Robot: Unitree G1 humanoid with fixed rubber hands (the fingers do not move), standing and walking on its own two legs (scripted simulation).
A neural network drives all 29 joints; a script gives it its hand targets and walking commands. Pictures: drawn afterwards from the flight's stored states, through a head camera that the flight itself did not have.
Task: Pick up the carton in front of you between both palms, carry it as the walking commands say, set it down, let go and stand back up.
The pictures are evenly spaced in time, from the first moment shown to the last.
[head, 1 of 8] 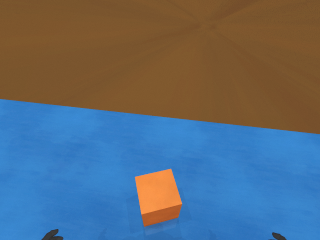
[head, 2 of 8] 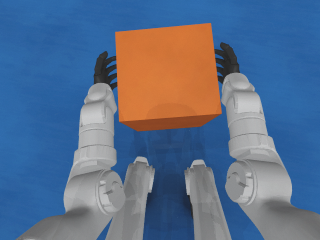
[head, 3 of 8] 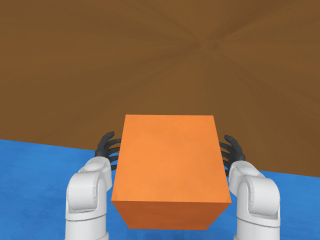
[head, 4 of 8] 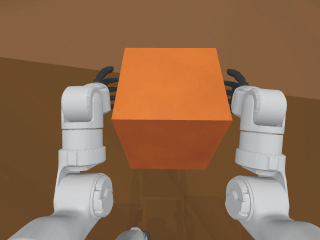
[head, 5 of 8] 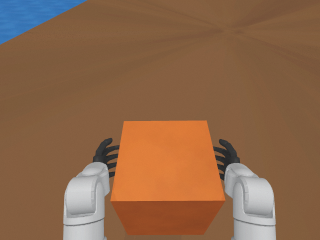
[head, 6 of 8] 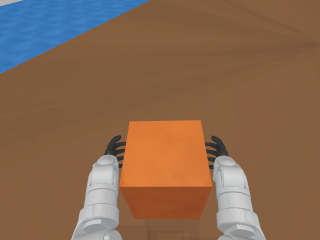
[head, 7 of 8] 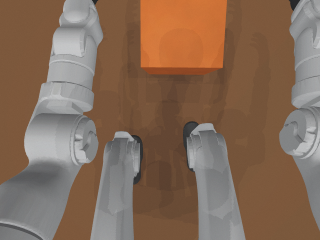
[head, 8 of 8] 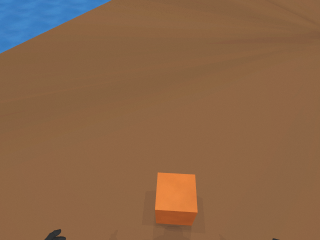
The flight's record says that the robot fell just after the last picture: no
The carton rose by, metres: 1.13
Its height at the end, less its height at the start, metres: +0.39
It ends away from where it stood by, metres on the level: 5.88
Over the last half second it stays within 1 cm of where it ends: yes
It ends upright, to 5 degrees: yes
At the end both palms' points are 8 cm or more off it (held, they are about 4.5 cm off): yes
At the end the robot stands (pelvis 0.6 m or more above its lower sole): yes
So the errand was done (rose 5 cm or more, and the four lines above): yes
